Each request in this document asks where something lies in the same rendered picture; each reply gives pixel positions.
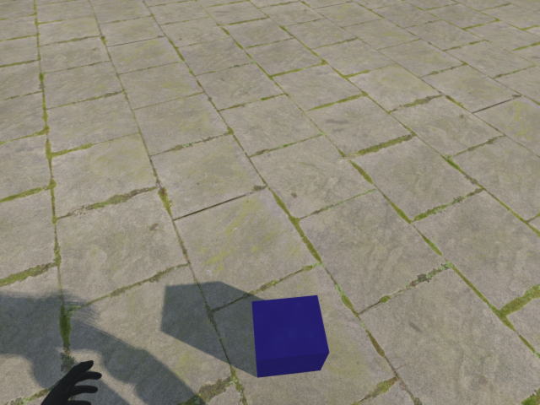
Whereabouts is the carton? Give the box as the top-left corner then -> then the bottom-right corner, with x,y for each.
252,295 -> 329,378

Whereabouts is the left robot hand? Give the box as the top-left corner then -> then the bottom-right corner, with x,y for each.
41,360 -> 102,405

